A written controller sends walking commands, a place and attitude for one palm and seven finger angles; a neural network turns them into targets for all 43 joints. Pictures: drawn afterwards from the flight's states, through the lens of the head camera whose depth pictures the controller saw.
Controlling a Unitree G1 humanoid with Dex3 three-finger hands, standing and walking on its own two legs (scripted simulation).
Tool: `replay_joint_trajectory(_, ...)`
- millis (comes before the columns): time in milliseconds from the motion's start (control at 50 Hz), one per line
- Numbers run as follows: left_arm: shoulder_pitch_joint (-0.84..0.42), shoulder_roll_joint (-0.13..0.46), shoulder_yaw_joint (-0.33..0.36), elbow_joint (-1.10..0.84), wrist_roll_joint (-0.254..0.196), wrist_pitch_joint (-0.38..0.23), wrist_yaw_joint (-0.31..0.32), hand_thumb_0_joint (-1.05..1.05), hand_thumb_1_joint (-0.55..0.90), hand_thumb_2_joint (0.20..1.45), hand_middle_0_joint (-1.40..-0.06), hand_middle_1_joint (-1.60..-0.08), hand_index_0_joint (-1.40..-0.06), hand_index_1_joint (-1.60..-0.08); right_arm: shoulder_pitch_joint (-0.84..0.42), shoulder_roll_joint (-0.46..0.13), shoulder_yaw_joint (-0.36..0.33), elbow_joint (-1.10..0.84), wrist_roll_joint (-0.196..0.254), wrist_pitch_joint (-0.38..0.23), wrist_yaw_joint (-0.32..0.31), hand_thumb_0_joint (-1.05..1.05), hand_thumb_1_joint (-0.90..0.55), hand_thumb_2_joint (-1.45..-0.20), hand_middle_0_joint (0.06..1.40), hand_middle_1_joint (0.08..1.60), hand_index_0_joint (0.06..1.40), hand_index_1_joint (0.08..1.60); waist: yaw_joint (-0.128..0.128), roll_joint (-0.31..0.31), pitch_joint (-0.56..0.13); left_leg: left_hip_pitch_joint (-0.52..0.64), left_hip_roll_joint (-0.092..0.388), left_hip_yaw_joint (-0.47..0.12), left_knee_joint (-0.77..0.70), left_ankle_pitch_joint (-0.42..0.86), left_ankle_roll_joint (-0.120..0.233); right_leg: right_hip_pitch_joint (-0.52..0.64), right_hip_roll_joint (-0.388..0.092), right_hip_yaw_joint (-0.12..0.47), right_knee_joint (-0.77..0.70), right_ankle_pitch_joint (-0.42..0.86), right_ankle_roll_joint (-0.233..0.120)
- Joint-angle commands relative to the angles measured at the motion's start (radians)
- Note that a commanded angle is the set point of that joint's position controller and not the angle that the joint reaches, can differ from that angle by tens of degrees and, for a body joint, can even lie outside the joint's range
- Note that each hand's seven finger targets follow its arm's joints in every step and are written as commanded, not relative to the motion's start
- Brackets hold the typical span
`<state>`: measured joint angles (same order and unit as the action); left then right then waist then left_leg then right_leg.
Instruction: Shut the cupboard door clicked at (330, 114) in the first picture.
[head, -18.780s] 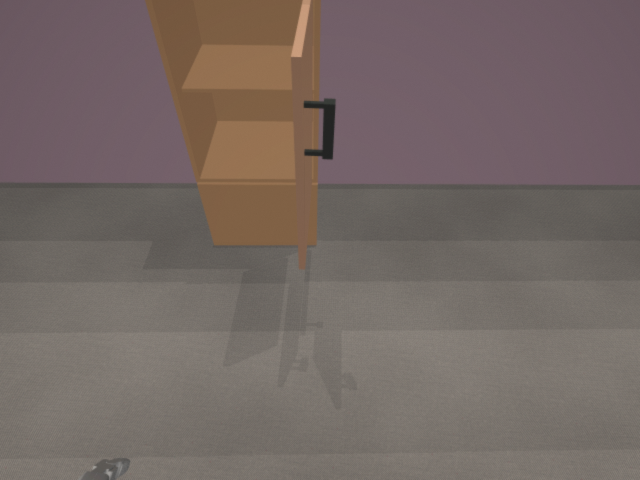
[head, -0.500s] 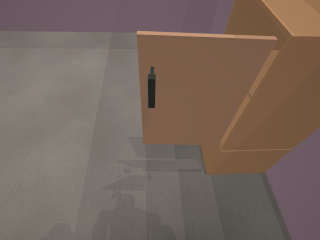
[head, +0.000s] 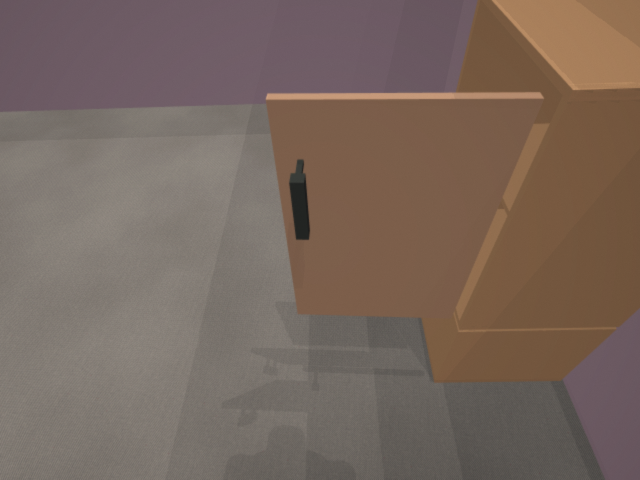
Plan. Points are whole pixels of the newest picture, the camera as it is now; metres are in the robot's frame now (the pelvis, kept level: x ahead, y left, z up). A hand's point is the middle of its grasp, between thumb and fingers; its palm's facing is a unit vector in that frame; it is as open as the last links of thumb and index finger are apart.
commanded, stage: shuffle to correct the standing spot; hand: left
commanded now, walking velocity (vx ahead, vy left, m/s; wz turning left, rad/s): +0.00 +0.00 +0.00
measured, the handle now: (301, 200) +0.54 +0.07 +0.03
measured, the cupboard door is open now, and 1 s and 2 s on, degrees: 87 87 87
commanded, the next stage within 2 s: come to a stop and stand still in 0.96 s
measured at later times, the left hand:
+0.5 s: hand out of the picture +0.00 +0.16 -0.18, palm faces +0.10 -0.98 -0.19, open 7.4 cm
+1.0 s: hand out of the picture +0.16 +0.11 -0.16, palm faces -0.03 -0.98 -0.20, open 7.4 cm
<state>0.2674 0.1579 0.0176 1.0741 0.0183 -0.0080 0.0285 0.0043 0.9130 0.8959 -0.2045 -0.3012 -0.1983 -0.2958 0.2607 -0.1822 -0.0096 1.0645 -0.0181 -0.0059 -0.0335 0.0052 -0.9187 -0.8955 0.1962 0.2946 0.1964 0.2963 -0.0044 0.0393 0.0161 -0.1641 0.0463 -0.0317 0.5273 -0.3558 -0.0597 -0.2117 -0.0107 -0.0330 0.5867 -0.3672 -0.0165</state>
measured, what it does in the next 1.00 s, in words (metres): steps to the right: left foot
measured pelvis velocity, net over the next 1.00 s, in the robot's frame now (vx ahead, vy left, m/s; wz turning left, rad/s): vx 0.07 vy -0.08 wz -0.01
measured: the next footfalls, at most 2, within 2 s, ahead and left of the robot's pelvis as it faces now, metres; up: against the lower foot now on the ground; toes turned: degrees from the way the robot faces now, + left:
left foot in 0.60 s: +0.10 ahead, +0.09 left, +0.00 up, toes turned +7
right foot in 1.04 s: +0.16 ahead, -0.22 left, +0.00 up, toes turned -4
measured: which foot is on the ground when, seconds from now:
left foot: down 0.00-0.38, up 0.40-0.58, down 0.60-1.00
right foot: down 0.00-0.60, up 0.62-1.00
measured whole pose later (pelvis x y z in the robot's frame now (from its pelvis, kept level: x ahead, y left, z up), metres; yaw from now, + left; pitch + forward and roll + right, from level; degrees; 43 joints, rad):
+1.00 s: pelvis +0.07 -0.08 +0.01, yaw -1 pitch +2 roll +0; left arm 0.17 0.19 0.07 0.96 0.03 0.05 -0.03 0.01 0.92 0.90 -0.20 -0.30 -0.19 -0.30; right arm 0.33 -0.15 -0.05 1.05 -0.05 -0.01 -0.03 0.00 -0.90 -0.89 0.20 0.30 0.20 0.30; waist -0.04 0.02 0.06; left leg -0.25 0.13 0.09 0.50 -0.27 -0.06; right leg -0.45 -0.06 -0.05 0.71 -0.30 0.02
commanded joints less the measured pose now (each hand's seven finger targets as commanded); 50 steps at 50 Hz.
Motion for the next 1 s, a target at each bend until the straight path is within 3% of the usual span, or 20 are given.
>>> replay_joint_trajectory(0,0.041,0.14,0.022,-0.034,-0.005,-0.023,0.007,0.0,0.9,0.9,-0.2,-0.3,-0.2,-0.3,0.061,-0.063,-0.006,-0.021,0.002,-0.015,-0.002,0.0,-0.9,-0.9,0.2,0.3,0.2,0.3,-0.001,-0.065,0.009,-0.025,0.028,0.024,-0.055,0.286,0.064,0.027,-0.092,0.078,-0.123,0.405,-0.028)
replay_joint_trajectory(200,0.079,0.119,0.033,-0.033,0.008,0.008,-0.017,0.0,0.9,0.9,-0.2,-0.3,-0.2,-0.3,0.101,-0.093,-0.023,-0.002,-0.016,-0.009,-0.002,0.0,-0.9,-0.9,0.2,0.3,0.2,0.3,-0.005,-0.003,0.113,-0.1,0.087,-0.049,-0.096,0.02,0.118,-0.101,-0.028,0.039,-0.087,-0.079,-0.04)
replay_joint_trajectory(260,0.094,0.101,0.041,-0.051,0.011,0.007,-0.028,0.0,0.9,0.9,-0.2,-0.3,-0.2,-0.3,0.116,-0.124,-0.038,-0.008,-0.02,-0.014,-0.01,0.0,-0.9,-0.9,0.2,0.3,0.2,0.3,-0.001,0.088,0.109,-0.113,0.153,-0.132,-0.12,0.049,0.155,-0.128,0.0,-0.003,0.019,-0.036,-0.039)
replay_joint_trajectory(300,0.12,0.096,0.046,-0.054,0.012,0.002,-0.032,0.0,0.9,0.9,-0.2,-0.3,-0.2,-0.3,0.114,-0.119,-0.04,-0.013,-0.019,-0.019,-0.016,0.0,-0.9,-0.9,0.2,0.3,0.2,0.3,0.013,0.057,0.095,-0.146,0.159,-0.123,-0.075,0.129,0.16,-0.083,-0.003,0.006,0.013,0.012,-0.048)
replay_joint_trajectory(340,0.19,0.126,0.058,-0.035,0.014,-0.002,-0.03,0.0,0.9,0.9,-0.2,-0.3,-0.2,-0.3,0.081,-0.09,-0.036,-0.032,-0.015,-0.024,-0.018,0.0,-0.9,-0.9,0.2,0.3,0.2,0.3,0.048,-0.069,0.065,-0.276,0.069,0.006,0.109,0.121,0.118,0.055,-0.076,0.124,-0.077,0.102,-0.083)
replay_joint_trajectory(360,0.25,0.17,0.069,-0.015,0.016,-0.006,-0.025,0.0,0.9,0.9,-0.2,-0.3,-0.2,-0.3,0.055,-0.043,-0.024,-0.052,-0.011,-0.027,-0.017,0.0,-0.9,-0.9,0.2,0.3,0.2,0.3,0.068,-0.249,0.045,-0.384,-0.017,0.122,0.288,-0.009,0.082,0.152,-0.18,0.269,-0.166,0.237,-0.131)
replay_joint_trajectory(380,0.315,0.183,0.074,0.0,0.016,-0.008,-0.018,0.0,0.9,0.9,-0.2,-0.3,-0.2,-0.3,-0.02,-0.032,-0.023,-0.083,-0.007,-0.028,-0.017,0.0,-0.9,-0.9,0.2,0.3,0.2,0.3,0.108,-0.311,0.05,-0.477,-0.032,0.115,0.465,-0.279,0.074,0.186,-0.279,0.39,-0.229,0.455,-0.213)
replay_joint_trajectory(400,0.333,0.173,0.07,0.006,0.018,-0.009,-0.01,0.0,0.9,0.9,-0.2,-0.3,-0.2,-0.3,-0.045,-0.028,-0.025,-0.101,-0.006,-0.028,-0.02,0.0,-0.9,-0.9,0.2,0.3,0.2,0.3,0.11,-0.28,0.04,-0.524,-0.012,0.079,0.577,-0.313,0.075,0.222,-0.314,0.413,-0.222,0.585,-0.275)
replay_joint_trajectory(440,0.25,0.139,0.058,-0.014,0.024,-0.008,0.0,0.0,0.9,0.9,-0.2,-0.3,-0.2,-0.3,-0.05,-0.028,-0.029,-0.098,-0.006,-0.032,-0.009,0.0,-0.9,-0.9,0.2,0.3,0.2,0.3,0.063,-0.146,0.058,-0.5,0.021,0.076,0.565,-0.292,0.078,0.169,-0.27,0.293,-0.171,0.675,-0.278)
replay_joint_trajectory(480,0.178,0.139,0.054,-0.037,0.026,-0.008,0.005,0.0,0.9,0.9,-0.2,-0.3,-0.2,-0.3,-0.024,0.005,-0.028,-0.091,-0.002,-0.027,0.002,0.0,-0.9,-0.9,0.2,0.3,0.2,0.3,0.03,-0.139,0.043,-0.358,0.017,0.113,0.382,-0.21,0.078,0.068,-0.224,0.208,-0.169,0.587,-0.228)
replay_joint_trajectory(540,0.086,0.126,0.046,-0.05,0.009,0.005,-0.004,0.0,0.9,0.9,-0.2,-0.3,-0.2,-0.3,0.185,0.005,-0.028,-0.017,-0.005,-0.03,-0.004,0.0,-0.9,-0.9,0.2,0.3,0.2,0.3,-0.08,-0.118,0.002,0.049,-0.027,0.18,0.032,0.139,0.08,-0.144,-0.113,0.075,-0.038,0.377,-0.137)
replay_joint_trajectory(560,0.105,0.085,0.039,-0.055,0.003,0.007,-0.011,0.0,0.9,0.9,-0.2,-0.3,-0.2,-0.3,0.288,-0.068,-0.043,0.017,-0.012,-0.037,-0.016,0.0,-0.9,-0.9,0.2,0.3,0.2,0.3,-0.107,0.031,-0.038,0.187,0.105,-0.009,-0.082,0.167,0.119,-0.239,-0.05,0.035,0.195,0.231,-0.085)
replay_joint_trajectory(580,0.142,0.033,0.028,-0.074,-0.001,0.007,-0.018,0.0,0.9,0.9,-0.2,-0.3,-0.2,-0.3,0.357,-0.176,-0.063,0.024,-0.022,-0.048,-0.025,0.0,-0.9,-0.9,0.2,0.3,0.2,0.3,-0.102,0.303,-0.074,0.232,0.43,-0.452,-0.211,0.342,0.247,-0.414,0.046,-0.032,0.501,-0.206,-0.022)
replay_joint_trajectory(600,0.119,0.097,0.04,-0.102,0.011,0.018,-0.016,0.0,0.9,0.9,-0.2,-0.3,-0.2,-0.3,0.346,-0.203,-0.063,0.009,-0.011,-0.034,-0.025,0.0,-0.9,-0.9,0.2,0.3,0.2,0.3,-0.103,0.155,-0.074,0.153,0.51,-0.561,-0.264,0.273,0.337,-0.416,0.023,0.086,0.651,-0.233,-0.042)
replay_joint_trajectory(620,0.11,0.093,0.05,-0.12,0.017,0.019,-0.022,0.0,0.9,0.9,-0.2,-0.3,-0.2,-0.3,0.232,-0.208,-0.065,-0.043,-0.012,-0.027,-0.021,0.0,-0.9,-0.9,0.2,0.3,0.2,0.3,-0.058,0.078,-0.006,0.027,0.508,-0.507,-0.301,0.069,0.371,-0.445,-0.028,0.098,0.691,-0.18,-0.033)
replay_joint_trajectory(660,0.063,0.06,0.052,-0.089,0.031,0.024,-0.033,0.0,0.9,0.9,-0.2,-0.3,-0.2,-0.3,0.116,-0.102,-0.037,-0.05,-0.017,-0.044,-0.024,0.0,-0.9,-0.9,0.2,0.3,0.2,0.3,-0.004,0.105,0.142,-0.144,0.351,-0.274,-0.307,0.192,0.258,-0.452,-0.048,0.083,0.708,0.007,-0.007)
replay_joint_trajectory(740,0.109,0.025,0.047,-0.07,0.023,0.042,-0.046,0.0,0.9,0.9,-0.2,-0.3,-0.2,-0.3,0.123,-0.091,-0.033,-0.048,-0.013,-0.064,-0.026,0.0,-0.9,-0.9,0.2,0.3,0.2,0.3,0.022,0.089,0.063,-0.108,0.257,-0.021,-0.249,0.489,0.223,-0.397,-0.042,0.051,0.691,0.111,0.025)
replay_joint_trajectory(880,-0.064,0.031,0.042,-0.147,0.008,0.046,-0.052,0.0,0.9,0.9,-0.2,-0.3,-0.2,-0.3,0.128,-0.167,-0.074,-0.058,-0.029,-0.031,-0.012,0.0,-0.9,-0.9,0.2,0.3,0.2,0.3,-0.033,0.148,0.012,-0.05,0.252,0.021,-0.216,0.392,0.208,-0.296,-0.045,-0.039,0.26,0.028,0.044)
replay_joint_trajectory(940,-0.048,0.047,0.049,-0.156,0.007,0.031,-0.055,0.0,0.9,0.9,-0.2,-0.3,-0.2,-0.3,0.097,-0.194,-0.091,-0.069,-0.029,-0.013,-0.006,0.0,-0.9,-0.9,0.2,0.3,0.2,0.3,-0.022,0.16,-0.015,-0.104,0.261,-0.012,-0.165,0.254,0.182,-0.144,-0.018,-0.063,0.065,0.056,0.033)
replay_joint_trajectory(980,0.071,0.103,0.066,-0.12,0.011,0.018,-0.053,0.0,0.9,0.9,-0.2,-0.3,-0.2,-0.3,0.09,-0.175,-0.095,-0.068,-0.023,-0.003,-0.001,0.0,-0.9,-0.9,0.2,0.3,0.2,0.3,0.033,0.031,-0.062,-0.21,0.183,0.051,-0.004,0.084,0.112,0.082,-0.012,-0.058,-0.124,0.163,0.026)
